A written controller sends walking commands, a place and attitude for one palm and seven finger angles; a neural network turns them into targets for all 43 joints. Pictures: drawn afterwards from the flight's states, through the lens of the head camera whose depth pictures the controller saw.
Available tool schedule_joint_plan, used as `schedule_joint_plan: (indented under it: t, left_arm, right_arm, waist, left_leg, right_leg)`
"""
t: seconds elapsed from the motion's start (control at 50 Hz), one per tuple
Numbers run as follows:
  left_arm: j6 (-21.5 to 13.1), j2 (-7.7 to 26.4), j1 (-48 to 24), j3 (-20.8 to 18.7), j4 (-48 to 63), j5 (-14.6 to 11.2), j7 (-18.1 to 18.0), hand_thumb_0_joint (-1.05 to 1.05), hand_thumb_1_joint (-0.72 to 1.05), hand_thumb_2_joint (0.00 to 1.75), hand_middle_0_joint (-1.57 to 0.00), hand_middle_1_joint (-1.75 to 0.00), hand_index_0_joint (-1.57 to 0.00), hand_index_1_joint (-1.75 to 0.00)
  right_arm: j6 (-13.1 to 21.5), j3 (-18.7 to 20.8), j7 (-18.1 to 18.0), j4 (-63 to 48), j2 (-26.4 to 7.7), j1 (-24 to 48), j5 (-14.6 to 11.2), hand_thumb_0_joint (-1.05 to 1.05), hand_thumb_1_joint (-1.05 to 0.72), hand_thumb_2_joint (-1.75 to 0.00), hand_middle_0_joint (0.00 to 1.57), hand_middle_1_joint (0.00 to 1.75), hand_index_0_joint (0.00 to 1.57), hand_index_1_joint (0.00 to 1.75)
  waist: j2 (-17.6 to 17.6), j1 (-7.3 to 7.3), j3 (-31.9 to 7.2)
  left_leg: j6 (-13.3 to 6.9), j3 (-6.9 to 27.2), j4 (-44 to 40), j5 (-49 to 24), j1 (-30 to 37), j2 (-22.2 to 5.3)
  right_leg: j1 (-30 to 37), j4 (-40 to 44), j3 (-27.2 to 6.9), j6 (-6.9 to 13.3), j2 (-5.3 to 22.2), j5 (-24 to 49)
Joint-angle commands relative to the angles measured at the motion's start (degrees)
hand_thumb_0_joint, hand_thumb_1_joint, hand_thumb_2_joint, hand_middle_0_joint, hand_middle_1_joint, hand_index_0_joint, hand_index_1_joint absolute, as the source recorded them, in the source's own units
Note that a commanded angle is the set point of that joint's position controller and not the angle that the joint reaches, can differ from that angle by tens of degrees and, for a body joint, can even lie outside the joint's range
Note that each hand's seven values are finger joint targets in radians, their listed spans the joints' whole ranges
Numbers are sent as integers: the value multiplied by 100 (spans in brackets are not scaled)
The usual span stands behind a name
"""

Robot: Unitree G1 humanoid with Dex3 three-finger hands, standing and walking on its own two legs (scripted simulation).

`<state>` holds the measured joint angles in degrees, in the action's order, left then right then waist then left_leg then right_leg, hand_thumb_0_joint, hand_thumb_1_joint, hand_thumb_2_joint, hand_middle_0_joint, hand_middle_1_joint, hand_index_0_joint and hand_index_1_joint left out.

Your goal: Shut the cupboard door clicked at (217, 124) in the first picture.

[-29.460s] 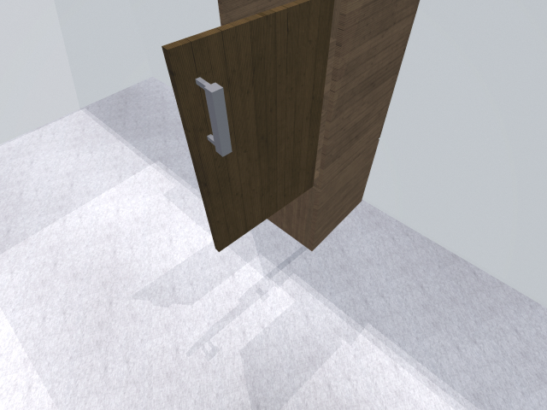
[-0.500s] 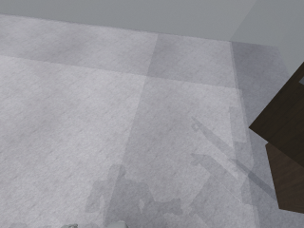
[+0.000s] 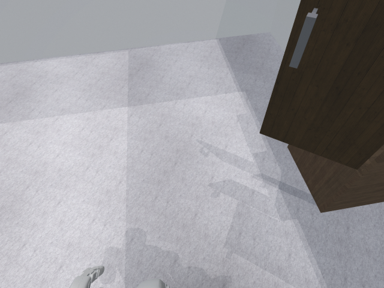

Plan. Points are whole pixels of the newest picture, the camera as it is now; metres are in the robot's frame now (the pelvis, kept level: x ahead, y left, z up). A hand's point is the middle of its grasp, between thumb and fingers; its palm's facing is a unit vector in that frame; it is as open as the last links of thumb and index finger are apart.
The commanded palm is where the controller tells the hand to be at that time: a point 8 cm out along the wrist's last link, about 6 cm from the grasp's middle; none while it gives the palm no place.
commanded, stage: turn to face it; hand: left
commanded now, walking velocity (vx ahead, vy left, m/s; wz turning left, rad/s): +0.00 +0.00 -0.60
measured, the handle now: (304, 38) +0.71 -0.28 +0.13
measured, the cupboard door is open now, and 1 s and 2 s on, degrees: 52 52 52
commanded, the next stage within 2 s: take the last steps up to it in 0.74 s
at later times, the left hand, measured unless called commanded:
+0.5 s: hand (118, 272) +0.17 +0.20 -0.15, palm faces -0.26 -0.94 -0.22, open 7.4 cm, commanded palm none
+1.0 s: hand (138, 267) +0.19 +0.15 -0.17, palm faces -0.41 -0.89 -0.18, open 7.4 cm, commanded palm none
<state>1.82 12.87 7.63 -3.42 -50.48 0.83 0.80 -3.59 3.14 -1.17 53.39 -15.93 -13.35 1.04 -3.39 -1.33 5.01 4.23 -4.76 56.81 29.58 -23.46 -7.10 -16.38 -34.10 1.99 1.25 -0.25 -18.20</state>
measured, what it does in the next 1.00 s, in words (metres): steps on the spot, turning right: left foot, then right foot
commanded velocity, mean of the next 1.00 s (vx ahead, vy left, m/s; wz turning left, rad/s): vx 0.05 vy -0.03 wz -0.38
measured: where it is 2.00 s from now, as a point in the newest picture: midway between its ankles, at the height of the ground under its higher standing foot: (255, 286)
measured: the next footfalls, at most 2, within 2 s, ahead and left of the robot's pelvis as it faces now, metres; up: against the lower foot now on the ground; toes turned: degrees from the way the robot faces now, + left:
left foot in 0.26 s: +0.09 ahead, +0.13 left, +0.00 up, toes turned -5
right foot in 0.60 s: +0.01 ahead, -0.12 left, +0.00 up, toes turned -22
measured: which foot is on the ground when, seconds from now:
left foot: up 0.00-0.24, down 0.26-0.60, up 0.62-0.90, down 0.92-1.00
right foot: down 0.00-0.26, up 0.28-0.58, down 0.60-0.92, up 0.94-1.00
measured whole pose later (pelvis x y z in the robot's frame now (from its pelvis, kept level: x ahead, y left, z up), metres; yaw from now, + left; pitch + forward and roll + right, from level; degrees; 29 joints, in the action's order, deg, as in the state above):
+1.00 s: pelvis +0.05 +0.00 +0.01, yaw -26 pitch +1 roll -1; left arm 3.5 12.8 12.3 -4.0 -56.2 1.4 0.8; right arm 0.8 0.7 -1.1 54.7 -10.5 -15.3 2.4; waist 2.0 -1.4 1.2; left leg 0.1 -4.2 32.3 17.9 -15.9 -3.4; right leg -22.1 -49.5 -1.5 0.2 -1.8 -27.1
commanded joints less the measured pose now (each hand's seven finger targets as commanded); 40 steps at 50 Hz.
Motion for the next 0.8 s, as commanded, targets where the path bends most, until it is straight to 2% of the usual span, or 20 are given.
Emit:
schedule_joint_plan:
  t: [0.0,0.06,0.14,0.18,0.2,0.22,0.24,0.26,0.32,0.36,0.46,0.52,0.54,0.56,0.58,0.6,0.62,0.64,0.68,0.78]
  left_arm:
    - [-61,1145,99,-285,354,30,-126,0,90,90,-20,-30,-20,-30]
    - [-56,1235,118,-296,366,64,-115,0,90,90,-20,-30,-20,-30]
    - [-26,1337,191,-349,316,74,-94,0,90,90,-20,-30,-20,-30]
    - [8,1283,73,-335,308,25,-83,0,90,90,-20,-30,-20,-30]
    - [32,1142,-2,-309,355,-4,-77,0,90,90,-20,-30,-20,-30]
    - [61,840,102,-245,431,-35,-48,0,90,90,-20,-30,-20,-30]
    - [62,572,166,-201,556,-58,-3,0,90,90,-20,-30,-20,-30]
    - [75,751,115,-221,557,13,10,0,90,90,-20,-30,-20,-30]
    - [101,671,65,-263,373,29,121,0,90,90,-20,-30,-20,-30]
    - [139,514,-10,-206,352,12,136,0,90,90,-20,-30,-20,-30]
    - [106,373,-128,-128,364,7,125,0,90,90,-20,-30,-20,-30]
    - [36,477,231,-139,227,24,96,0,90,90,-20,-30,-20,-30]
    - [3,689,586,-196,121,41,67,0,90,90,-20,-30,-20,-30]
    - [-60,1271,846,-297,36,106,-12,0,90,90,-20,-30,-20,-30]
    - [-77,1578,1094,-325,-50,52,-57,0,90,90,-20,-30,-20,-30]
    - [-85,1456,985,-328,-40,50,-118,0,90,90,-20,-30,-20,-30]
    - [-79,1314,676,-329,-16,59,-172,0,90,90,-20,-30,-20,-30]
    - [-84,1108,379,-254,35,52,-175,0,90,90,-20,-30,-20,-30]
    - [-120,937,193,-187,93,46,-169,0,90,90,-20,-30,-20,-30]
    - [-102,1015,343,-226,-29,79,-175,0,90,90,-20,-30,-20,-30]
  right_arm:
    - [195,126,11,-614,-423,271,-5,0,-90,-90,20,30,20,30]
    - [189,98,35,-578,-304,194,-16,0,-90,-90,20,30,20,30]
    - [270,80,6,-653,-293,162,-56,0,-90,-90,20,30,20,30]
    - [310,77,-32,-557,-335,-126,-69,0,-90,-90,20,30,20,30]
    - [357,95,-57,-486,-459,-353,-59,0,-90,-90,20,30,20,30]
    - [397,158,-66,-492,-832,-484,-13,0,-90,-90,20,30,20,30]
    - [417,229,-89,-544,-1321,-657,76,0,-90,-90,20,30,20,30]
    - [416,212,-97,-583,-1299,-583,99,0,-90,-90,20,30,20,30]
    - [437,97,-127,-710,-890,50,102,0,-90,-90,20,30,20,30]
    - [420,103,-137,-611,-810,-123,104,0,-90,-90,20,30,20,30]
    - [368,191,-81,-386,-917,-413,92,0,-90,-90,20,30,20,30]
    - [325,213,-48,-352,-913,-277,49,0,-90,-90,20,30,20,30]
    - [319,216,-23,-369,-832,-176,10,0,-90,-90,20,30,20,30]
    - [304,152,8,-523,-410,-96,-50,0,-90,-90,20,30,20,30]
    - [244,71,-3,-692,-303,272,-38,0,-90,-90,20,30,20,30]
    - [180,89,-51,-627,-345,338,-38,0,-90,-90,20,30,20,30]
    - [177,101,-55,-546,-360,289,-40,0,-90,-90,20,30,20,30]
    - [198,97,-37,-390,-376,196,-26,0,-90,-90,20,30,20,30]
    - [193,75,5,-241,-245,-12,-4,0,-90,-90,20,30,20,30]
    - [226,19,6,-196,-85,21,-31,0,-90,-90,20,30,20,30]
  waist:
    - [1422,125,-673]
    - [1119,124,-707]
    - [1231,150,-764]
    - [1264,-21,-791]
    - [1030,-135,-844]
    - [-88,-148,-922]
    - [-1403,-174,-943]
    - [-1032,-178,-889]
    - [-775,128,-519]
    - [-721,44,-625]
    - [-992,-106,-790]
    - [-699,108,-738]
    - [-264,298,-807]
    - [1351,409,-844]
    - [1807,617,-668]
    - [1581,534,-641]
    - [1745,394,-585]
    - [1501,245,-508]
    - [1277,70,-643]
    - [1273,178,-674]
  left_leg:
    - [116,396,704,-560,-898,58]
    - [135,205,-230,-649,-411,261]
    - [74,179,-1537,-638,71,461]
    - [38,146,-2521,-1348,856,561]
    - [-30,228,-3215,-1721,1517,400]
    - [-321,1232,-3761,-1722,1965,-483]
    - [-980,2456,-4159,-2289,2066,-1799]
    - [-1333,2580,-4205,-2169,1633,-2154]
    - [-1172,1211,-3878,-3499,1374,-1409]
    - [-1113,602,-3592,-4420,1780,-1196]
    - [-1097,247,-3323,-4496,1841,-1272]
    - [-812,117,-2845,-3753,1220,-1157]
    - [-526,-94,-2375,-2983,736,-921]
    - [-127,-657,-1307,-993,-428,-150]
    - [-54,-217,-135,752,-878,287]
    - [-105,373,499,534,-1023,234]
    - [-99,473,819,299,-1197,191]
    - [-63,529,884,-128,-1148,118]
    - [5,373,570,-517,-707,176]
    - [-7,154,-1008,-546,-125,381]
  right_leg:
    - [794,1444,-1548,919,1367,2323]
    - [560,1444,-1612,926,1264,1983]
    - [532,1205,-2058,915,1220,2113]
    - [83,936,-2113,632,1013,1965]
    - [-353,663,-1975,386,784,1632]
    - [-1004,-63,-1488,74,135,478]
    - [-1549,-1407,-551,-207,-385,-1425]
    - [-1488,-2496,-526,-234,-153,-1735]
    - [-1531,-3127,-338,-366,157,-1054]
    - [-1390,-2641,-111,-414,138,-952]
    - [-589,-1178,277,-305,26,-763]
    - [537,428,367,-172,-37,345]
    - [1220,1123,-13,-54,239,988]
    - [1915,1654,-1699,391,1588,1928]
    - [1446,1740,-2442,1064,2356,2812]
    - [1101,1776,-2517,1242,2166,2361]
    - [1070,1755,-2464,1256,2031,2170]
    - [1027,1624,-1910,1145,1733,2291]
    - [782,1496,-1307,958,1408,2670]
    - [744,1446,-1475,1003,1350,2418]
